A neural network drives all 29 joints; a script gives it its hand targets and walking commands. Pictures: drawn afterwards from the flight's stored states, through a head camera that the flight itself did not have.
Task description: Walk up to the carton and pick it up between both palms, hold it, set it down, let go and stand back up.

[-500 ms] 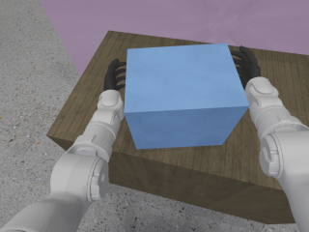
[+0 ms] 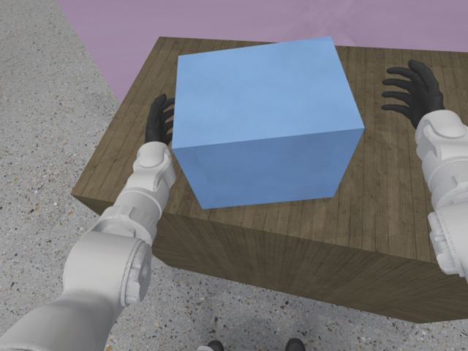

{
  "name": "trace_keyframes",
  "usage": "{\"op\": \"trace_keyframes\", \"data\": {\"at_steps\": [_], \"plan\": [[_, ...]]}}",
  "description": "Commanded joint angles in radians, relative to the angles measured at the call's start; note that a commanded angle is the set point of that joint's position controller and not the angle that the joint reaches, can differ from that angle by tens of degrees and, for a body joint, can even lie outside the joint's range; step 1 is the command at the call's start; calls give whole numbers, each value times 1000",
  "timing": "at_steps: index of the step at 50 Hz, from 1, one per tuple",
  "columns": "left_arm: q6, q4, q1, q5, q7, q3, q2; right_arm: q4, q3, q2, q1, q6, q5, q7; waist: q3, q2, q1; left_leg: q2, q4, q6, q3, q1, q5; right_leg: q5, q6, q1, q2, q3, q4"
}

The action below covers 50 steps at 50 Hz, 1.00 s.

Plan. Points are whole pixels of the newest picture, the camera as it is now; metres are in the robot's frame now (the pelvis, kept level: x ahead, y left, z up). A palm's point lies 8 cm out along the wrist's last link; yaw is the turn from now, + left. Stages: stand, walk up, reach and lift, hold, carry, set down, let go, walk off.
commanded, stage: set down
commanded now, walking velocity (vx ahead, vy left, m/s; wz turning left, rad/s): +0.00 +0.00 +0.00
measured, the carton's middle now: (260, 130) +0.49 +0.04 +0.05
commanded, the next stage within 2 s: none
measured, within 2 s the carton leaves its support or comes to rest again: neither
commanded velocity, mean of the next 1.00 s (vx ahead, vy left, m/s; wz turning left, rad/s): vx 0.00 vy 0.00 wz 0.00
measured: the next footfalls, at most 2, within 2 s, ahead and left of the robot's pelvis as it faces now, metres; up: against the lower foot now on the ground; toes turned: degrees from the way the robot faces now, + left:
none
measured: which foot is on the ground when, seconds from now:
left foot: down 0.00-1.00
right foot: down 0.00-1.00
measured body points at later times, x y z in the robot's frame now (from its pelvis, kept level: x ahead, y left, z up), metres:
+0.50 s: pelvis -0.01 +0.00 +0.01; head +0.06 +0.00 +0.45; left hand +0.39 +0.22 +0.07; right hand +0.48 -0.22 +0.11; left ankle -0.02 +0.18 -0.72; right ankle +0.03 -0.11 -0.72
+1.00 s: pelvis +0.01 +0.00 +0.02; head +0.03 -0.01 +0.47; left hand +0.31 +0.21 +0.07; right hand +0.38 -0.24 +0.07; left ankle -0.02 +0.17 -0.72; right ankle +0.03 -0.11 -0.72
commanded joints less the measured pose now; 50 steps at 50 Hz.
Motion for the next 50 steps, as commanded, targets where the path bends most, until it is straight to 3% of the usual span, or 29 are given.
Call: {"op": "trace_keyframes", "data": {"at_steps": [1,5,8,9,10,12,14,16,19,20,21,25,30,31,32,35,36,38,41,42,44,45,46,48,50], "plan": [[-54,-165,-399,-22,2,8,190,-212,-1,-92,-481,-36,14,9,-683,-257,13,-99,0,50,96,-11,173,385,78,759,13,6,79],[-46,-195,-371,-19,3,14,204,-252,-17,-114,-478,-28,7,3,-714,-249,11,-101,19,42,98,10,186,364,66,753,25,-2,83],[-11,-270,-321,-12,7,-3,167,-250,-58,-149,-437,-20,-6,-3,-705,-249,-26,-97,21,35,81,75,228,398,56,740,46,-19,80],[-3,-277,-321,-6,10,-4,169,-248,-74,-156,-436,-17,-6,-3,-691,-220,-25,-99,20,26,79,87,224,360,47,716,48,-23,74],[14,-341,-287,-2,10,-17,145,-251,-96,-171,-411,-16,-16,-4,-701,-211,-53,-94,24,20,68,140,267,408,41,709,62,-41,69],[44,-379,-256,17,15,-12,133,-252,-126,-190,-390,-5,-29,-4,-670,-202,-56,-92,16,17,56,178,269,362,31,678,73,-45,50],[89,-446,-179,42,19,-12,89,-255,-146,-203,-338,7,-45,-1,-636,-194,-76,-89,11,12,43,236,321,411,17,680,87,-56,35],[119,-473,-153,57,19,7,93,-263,-147,-194,-309,18,-46,5,-564,-217,-73,-91,-2,26,46,235,285,363,18,696,84,-46,9],[147,-558,-76,83,22,5,67,-299,-161,-180,-233,19,-45,17,-501,-172,-76,-90,-29,29,33,260,271,322,9,709,80,-45,-14],[144,-536,-121,95,26,36,93,-316,-154,-165,-272,18,-45,17,-468,-178,-48,-96,-41,37,46,225,220,264,15,711,68,-28,-27],[145,-541,-100,103,29,25,84,-294,-150,-156,-230,20,-37,24,-427,-146,-61,-97,-50,34,42,229,212,252,12,709,63,-29,-32],[141,-619,-39,121,37,41,88,-332,-121,-119,-132,16,1,50,-388,-92,-35,-95,-71,41,43,223,189,170,8,745,51,-7,-50],[137,-732,51,137,34,39,93,-384,-151,-139,-19,-3,16,60,-387,-29,-62,-98,-93,33,32,264,204,211,6,776,49,-13,-61],[146,-750,126,136,26,20,67,-397,-163,-144,36,-8,16,59,-383,-27,-88,-97,-102,32,25,292,223,245,6,798,50,-20,-64],[145,-774,137,143,22,38,74,-422,-157,-136,51,-14,12,56,-376,-35,-83,-101,-101,36,29,278,219,255,10,820,46,-9,-62],[160,-854,247,138,10,11,41,-528,-194,-150,128,-37,-7,50,-388,-58,-125,-105,-114,42,13,325,256,340,18,867,46,-12,-67],[156,-880,268,134,7,26,48,-572,-196,-142,144,-45,-9,45,-389,-76,-120,-109,-116,46,17,312,270,377,21,886,44,-4,-64],[172,-923,355,149,-7,26,29,-600,-215,-164,223,-57,-24,38,-361,-88,-160,-115,-129,48,2,360,303,464,27,928,43,-7,-72],[184,-936,401,154,-16,52,35,-666,-220,-157,271,-51,-40,34,-262,-140,-137,-115,-162,66,4,356,257,374,32,927,38,10,-99],[187,-970,453,152,-17,46,29,-704,-226,-158,317,-50,-47,31,-239,-173,-150,-113,-173,73,2,388,257,366,34,947,38,9,-108],[186,-1023,476,150,-11,43,23,-765,-226,-152,347,-49,-45,37,-211,-180,-135,-110,-184,79,0,399,258,328,30,939,39,10,-116],[193,-1075,533,151,-5,18,0,-786,-242,-167,413,-50,-48,40,-223,-171,-160,-108,-185,77,-7,431,278,350,24,958,43,3,-118],[198,-1062,530,152,-4,33,14,-800,-235,-156,409,-43,-50,44,-197,-187,-140,-107,-187,85,-7,428,252,292,21,928,43,12,-125],[213,-1081,596,158,-1,31,11,-827,-241,-155,482,-33,-49,47,-152,-195,-141,-109,-193,87,-6,450,246,269,20,924,37,17,-138],[218,-1120,593,171,12,49,16,-874,-262,-164,492,-29,-49,51,-136,-173,-121,-110,-207,89,-3,456,216,217,14,902,33,23,-147]]}}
